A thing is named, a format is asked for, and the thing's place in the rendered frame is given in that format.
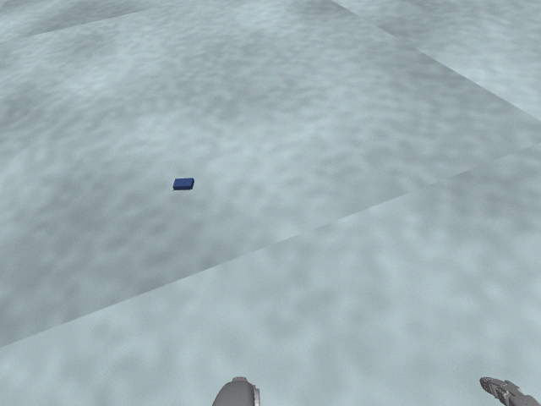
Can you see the small box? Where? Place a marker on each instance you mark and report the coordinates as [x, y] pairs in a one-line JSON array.
[[183, 183]]

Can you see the right robot hand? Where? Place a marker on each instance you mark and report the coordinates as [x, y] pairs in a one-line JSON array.
[[508, 393]]

